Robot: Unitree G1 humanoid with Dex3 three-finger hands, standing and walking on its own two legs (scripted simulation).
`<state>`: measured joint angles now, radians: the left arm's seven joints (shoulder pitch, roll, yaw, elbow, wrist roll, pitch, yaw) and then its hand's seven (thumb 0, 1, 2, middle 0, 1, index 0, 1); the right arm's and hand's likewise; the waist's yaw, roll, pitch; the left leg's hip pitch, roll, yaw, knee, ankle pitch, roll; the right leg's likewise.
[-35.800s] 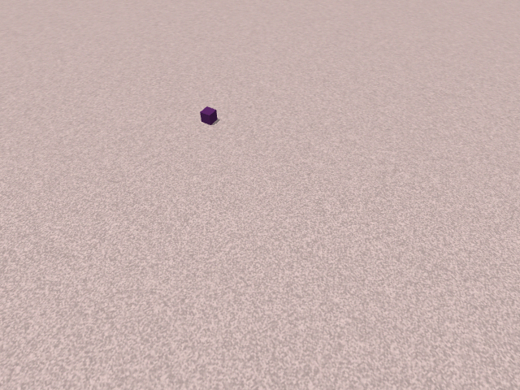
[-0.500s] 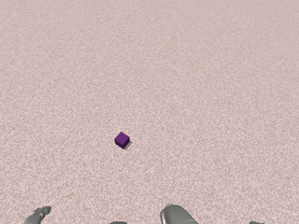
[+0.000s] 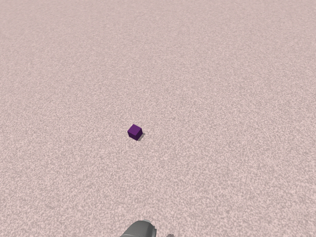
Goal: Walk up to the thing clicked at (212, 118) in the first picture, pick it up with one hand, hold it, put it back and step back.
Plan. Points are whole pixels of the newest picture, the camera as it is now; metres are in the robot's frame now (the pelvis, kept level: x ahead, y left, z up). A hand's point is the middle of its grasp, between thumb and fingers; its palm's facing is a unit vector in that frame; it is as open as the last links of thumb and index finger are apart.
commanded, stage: step back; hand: left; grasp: from above
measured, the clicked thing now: (135, 132) +0.86 +0.27 -0.73
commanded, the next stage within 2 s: stand in 1.46 s
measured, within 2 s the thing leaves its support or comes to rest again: neither
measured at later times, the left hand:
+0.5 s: hand out of the picture -0.11 +0.25 -0.16, palm faces +0.00 -0.92 -0.40, open 7.4 cm
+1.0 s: hand out of the picture -0.14 +0.27 -0.14, palm faces +0.03 -0.92 -0.40, open 7.4 cm
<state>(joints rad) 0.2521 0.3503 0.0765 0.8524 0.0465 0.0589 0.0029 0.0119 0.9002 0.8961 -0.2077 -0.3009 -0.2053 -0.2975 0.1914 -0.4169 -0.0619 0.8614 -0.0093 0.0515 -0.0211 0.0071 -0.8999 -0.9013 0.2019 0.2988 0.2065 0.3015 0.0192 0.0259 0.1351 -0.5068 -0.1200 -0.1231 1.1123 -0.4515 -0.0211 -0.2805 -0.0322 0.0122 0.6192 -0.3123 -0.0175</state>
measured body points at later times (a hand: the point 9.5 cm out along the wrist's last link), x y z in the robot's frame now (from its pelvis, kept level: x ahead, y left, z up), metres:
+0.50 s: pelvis -0.18 -0.02 -0.01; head -0.14 -0.02 +0.44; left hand -0.11 +0.30 -0.13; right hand -0.04 -0.33 -0.12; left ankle -0.09 +0.11 -0.73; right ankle -0.21 -0.14 -0.74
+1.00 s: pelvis -0.19 -0.02 +0.00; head -0.18 -0.01 +0.45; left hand -0.14 +0.32 -0.12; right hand -0.13 -0.32 -0.13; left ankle -0.18 +0.12 -0.73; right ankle -0.16 -0.13 -0.72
